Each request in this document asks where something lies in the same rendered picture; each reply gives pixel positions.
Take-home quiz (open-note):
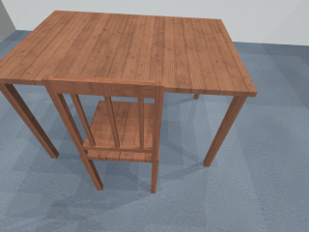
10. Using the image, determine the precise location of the chair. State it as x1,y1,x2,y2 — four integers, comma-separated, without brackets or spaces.
42,74,165,193

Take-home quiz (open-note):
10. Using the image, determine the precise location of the table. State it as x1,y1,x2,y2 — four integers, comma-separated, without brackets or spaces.
0,10,258,167

